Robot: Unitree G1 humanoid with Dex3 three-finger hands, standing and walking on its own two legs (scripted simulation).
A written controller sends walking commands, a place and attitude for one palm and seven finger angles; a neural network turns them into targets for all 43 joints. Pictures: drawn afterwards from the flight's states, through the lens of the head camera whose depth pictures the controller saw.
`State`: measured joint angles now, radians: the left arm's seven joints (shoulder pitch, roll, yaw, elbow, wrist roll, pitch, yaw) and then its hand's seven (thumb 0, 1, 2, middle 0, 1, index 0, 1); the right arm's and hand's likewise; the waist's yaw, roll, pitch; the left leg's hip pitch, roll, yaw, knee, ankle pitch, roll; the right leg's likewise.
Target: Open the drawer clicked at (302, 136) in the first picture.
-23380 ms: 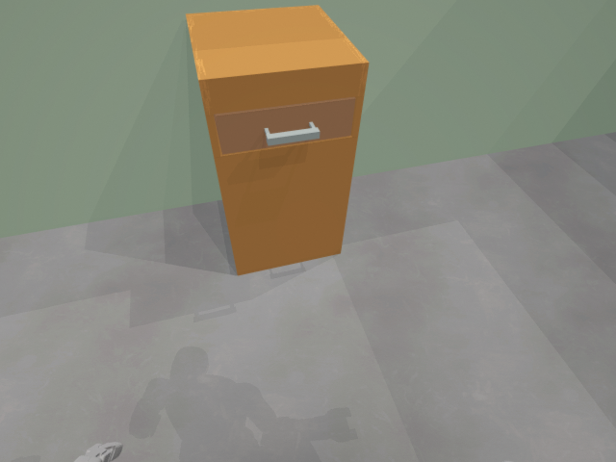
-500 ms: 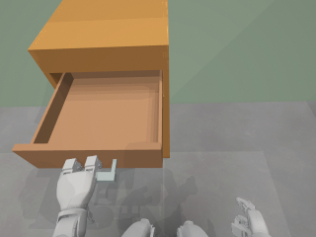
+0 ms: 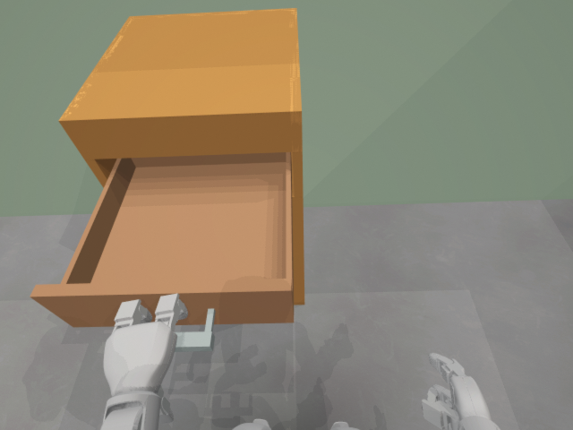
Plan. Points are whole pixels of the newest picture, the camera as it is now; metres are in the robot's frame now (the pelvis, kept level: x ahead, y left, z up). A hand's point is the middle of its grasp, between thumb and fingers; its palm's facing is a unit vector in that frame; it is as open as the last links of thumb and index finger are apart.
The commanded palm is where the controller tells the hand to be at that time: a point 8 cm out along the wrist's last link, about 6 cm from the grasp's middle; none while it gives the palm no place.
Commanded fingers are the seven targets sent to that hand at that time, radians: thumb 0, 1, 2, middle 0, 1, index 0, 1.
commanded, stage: lift the hand off the handle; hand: left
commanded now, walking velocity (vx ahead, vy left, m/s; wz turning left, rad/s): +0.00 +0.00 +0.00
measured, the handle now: (167, 329) +0.27 +0.22 -0.05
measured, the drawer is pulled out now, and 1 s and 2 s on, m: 0.30 0.30 0.30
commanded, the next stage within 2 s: draw the hand back to the body in 1.76 s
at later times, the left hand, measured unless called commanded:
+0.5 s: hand (142, 351) +0.22 +0.22 +0.00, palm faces +0.01 -0.10 -1.00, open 13.6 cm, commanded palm +0.20 +0.22 +0.06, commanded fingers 0.00 -0.50 0.30 -0.30 -1.20 -0.30 -1.20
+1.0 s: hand (134, 343) +0.22 +0.22 +0.04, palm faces +0.04 -0.12 -0.99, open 13.8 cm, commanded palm +0.20 +0.22 +0.10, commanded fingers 0.00 -0.50 0.30 -0.30 -1.20 -0.30 -1.20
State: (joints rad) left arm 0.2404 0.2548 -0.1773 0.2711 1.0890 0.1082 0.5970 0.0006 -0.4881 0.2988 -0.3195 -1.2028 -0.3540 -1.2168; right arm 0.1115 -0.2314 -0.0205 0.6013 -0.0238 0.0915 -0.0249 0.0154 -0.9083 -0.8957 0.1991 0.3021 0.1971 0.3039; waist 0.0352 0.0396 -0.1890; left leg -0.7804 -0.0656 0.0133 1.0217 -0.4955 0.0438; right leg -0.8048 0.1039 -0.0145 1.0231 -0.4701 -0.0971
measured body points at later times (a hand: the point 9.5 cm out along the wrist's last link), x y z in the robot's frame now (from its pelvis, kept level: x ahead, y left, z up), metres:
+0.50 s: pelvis +0.01 +0.00 +0.02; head +0.04 -0.02 +0.47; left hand +0.22 +0.22 +0.05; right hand +0.21 -0.22 -0.08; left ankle +0.00 +0.10 -0.67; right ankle +0.01 -0.06 -0.67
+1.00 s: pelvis +0.01 +0.01 +0.03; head +0.02 -0.03 +0.48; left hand +0.21 +0.22 +0.09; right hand +0.22 -0.21 -0.06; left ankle +0.00 +0.10 -0.67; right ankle +0.01 -0.06 -0.67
